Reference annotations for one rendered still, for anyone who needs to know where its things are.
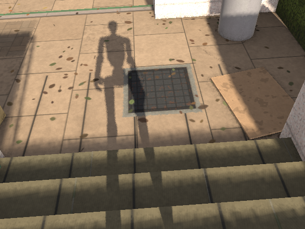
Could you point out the stairs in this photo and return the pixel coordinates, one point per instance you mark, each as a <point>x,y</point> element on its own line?
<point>246,184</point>

